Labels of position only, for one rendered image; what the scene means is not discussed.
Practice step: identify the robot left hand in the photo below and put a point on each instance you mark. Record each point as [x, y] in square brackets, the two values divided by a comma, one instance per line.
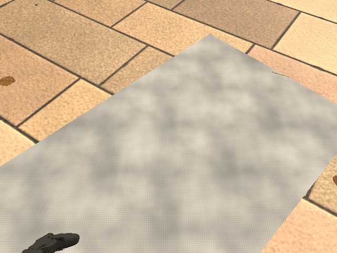
[51, 243]

